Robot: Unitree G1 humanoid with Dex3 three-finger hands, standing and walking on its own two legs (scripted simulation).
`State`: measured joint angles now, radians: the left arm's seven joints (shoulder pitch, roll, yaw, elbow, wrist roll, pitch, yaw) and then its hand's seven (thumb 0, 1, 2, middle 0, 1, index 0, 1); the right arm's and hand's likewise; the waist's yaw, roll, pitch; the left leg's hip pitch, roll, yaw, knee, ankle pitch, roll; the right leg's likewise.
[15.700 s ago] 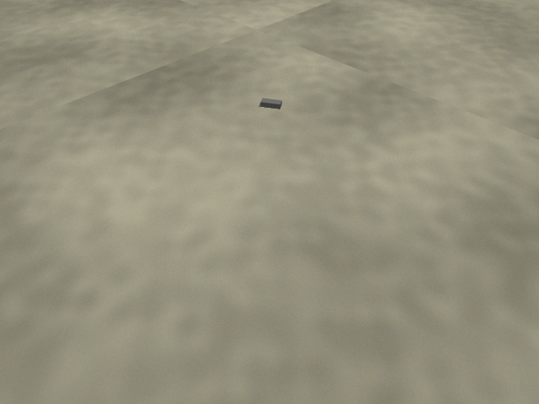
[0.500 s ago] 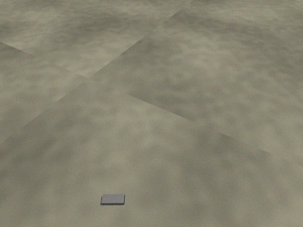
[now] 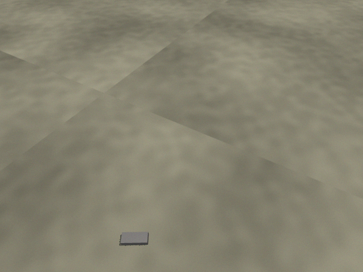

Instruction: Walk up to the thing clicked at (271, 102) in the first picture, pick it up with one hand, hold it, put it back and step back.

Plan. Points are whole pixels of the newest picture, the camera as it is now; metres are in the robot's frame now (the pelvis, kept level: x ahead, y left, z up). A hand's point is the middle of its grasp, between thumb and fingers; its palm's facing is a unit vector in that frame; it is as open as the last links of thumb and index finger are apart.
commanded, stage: stand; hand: left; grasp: from above
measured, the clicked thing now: (134, 238) +0.43 +0.27 -0.77
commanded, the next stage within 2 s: rise first in 1.14 s
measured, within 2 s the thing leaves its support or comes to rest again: neither
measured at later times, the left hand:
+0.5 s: hand out of the picture +0.08 +0.25 -0.16, palm faces -0.04 -0.94 -0.35, open 7.3 cm
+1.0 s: hand out of the picture +0.08 +0.25 -0.16, palm faces -0.04 -0.94 -0.35, open 7.3 cm
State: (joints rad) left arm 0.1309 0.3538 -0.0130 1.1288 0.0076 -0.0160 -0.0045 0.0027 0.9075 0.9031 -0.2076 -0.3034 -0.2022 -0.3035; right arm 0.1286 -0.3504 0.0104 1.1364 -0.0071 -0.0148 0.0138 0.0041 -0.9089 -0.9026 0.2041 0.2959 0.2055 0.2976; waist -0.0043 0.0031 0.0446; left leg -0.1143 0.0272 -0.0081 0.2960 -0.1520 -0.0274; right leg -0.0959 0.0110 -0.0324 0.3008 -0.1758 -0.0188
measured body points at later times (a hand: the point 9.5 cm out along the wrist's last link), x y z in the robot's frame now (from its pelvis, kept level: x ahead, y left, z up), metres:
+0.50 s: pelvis +0.01 +0.00 +0.00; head +0.02 +0.00 +0.45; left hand +0.09 +0.30 -0.13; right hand +0.08 -0.30 -0.13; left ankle +0.01 +0.14 -0.75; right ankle -0.01 -0.10 -0.75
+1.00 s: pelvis +0.01 +0.00 +0.00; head +0.02 +0.00 +0.45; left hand +0.09 +0.30 -0.13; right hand +0.08 -0.30 -0.13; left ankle +0.01 +0.14 -0.75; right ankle -0.01 -0.10 -0.75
